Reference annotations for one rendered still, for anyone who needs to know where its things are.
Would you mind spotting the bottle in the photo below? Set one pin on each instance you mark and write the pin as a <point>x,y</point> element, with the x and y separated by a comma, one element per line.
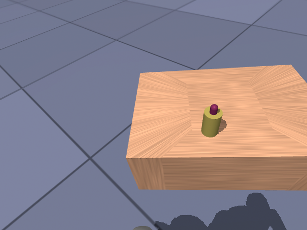
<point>211,121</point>

